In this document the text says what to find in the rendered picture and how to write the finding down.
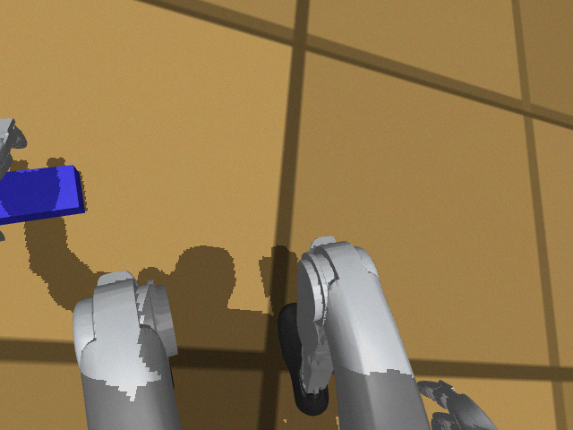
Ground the right robot hand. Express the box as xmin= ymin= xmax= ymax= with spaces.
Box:
xmin=417 ymin=380 xmax=498 ymax=430

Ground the right robot foot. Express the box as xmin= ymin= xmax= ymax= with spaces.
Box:
xmin=278 ymin=303 xmax=329 ymax=416

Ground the left robot hand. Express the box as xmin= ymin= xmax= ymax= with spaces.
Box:
xmin=0 ymin=118 xmax=27 ymax=241

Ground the small box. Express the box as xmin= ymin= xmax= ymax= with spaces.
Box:
xmin=0 ymin=165 xmax=85 ymax=225

